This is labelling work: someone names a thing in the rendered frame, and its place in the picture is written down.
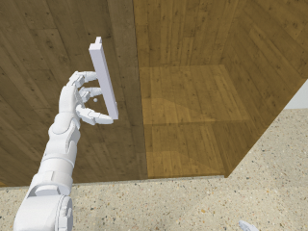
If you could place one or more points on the left robot hand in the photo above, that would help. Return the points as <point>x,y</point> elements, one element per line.
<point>70,98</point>

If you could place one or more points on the robot left upper arm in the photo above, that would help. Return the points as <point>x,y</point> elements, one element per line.
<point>46,213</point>

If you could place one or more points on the right robot hand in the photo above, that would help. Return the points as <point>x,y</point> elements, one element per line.
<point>246,226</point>

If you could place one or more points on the handle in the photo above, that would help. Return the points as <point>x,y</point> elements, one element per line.
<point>101,69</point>

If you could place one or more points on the wardrobe door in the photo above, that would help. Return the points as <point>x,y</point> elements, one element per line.
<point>42,43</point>

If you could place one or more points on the left robot forearm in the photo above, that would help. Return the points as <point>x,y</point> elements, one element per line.
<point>54,175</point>

